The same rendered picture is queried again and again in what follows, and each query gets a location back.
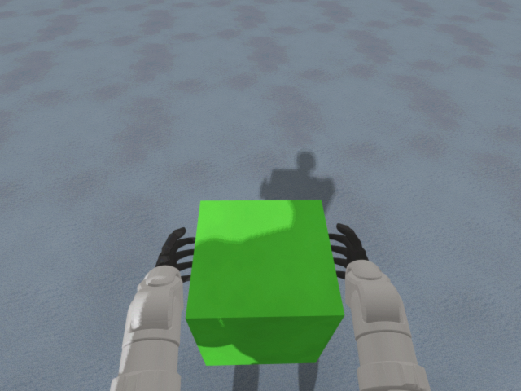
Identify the robot right hand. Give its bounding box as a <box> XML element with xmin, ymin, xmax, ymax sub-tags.
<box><xmin>328</xmin><ymin>223</ymin><xmax>369</xmax><ymax>279</ymax></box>

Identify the left robot forearm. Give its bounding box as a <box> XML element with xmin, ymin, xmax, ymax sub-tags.
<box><xmin>110</xmin><ymin>266</ymin><xmax>184</xmax><ymax>391</ymax></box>

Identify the right robot forearm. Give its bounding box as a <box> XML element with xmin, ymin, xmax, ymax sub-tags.
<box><xmin>345</xmin><ymin>260</ymin><xmax>431</xmax><ymax>391</ymax></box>

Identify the carton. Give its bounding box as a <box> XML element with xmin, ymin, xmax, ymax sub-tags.
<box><xmin>186</xmin><ymin>200</ymin><xmax>344</xmax><ymax>366</ymax></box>

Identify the robot left hand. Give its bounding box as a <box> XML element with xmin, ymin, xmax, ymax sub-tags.
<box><xmin>155</xmin><ymin>227</ymin><xmax>195</xmax><ymax>283</ymax></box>

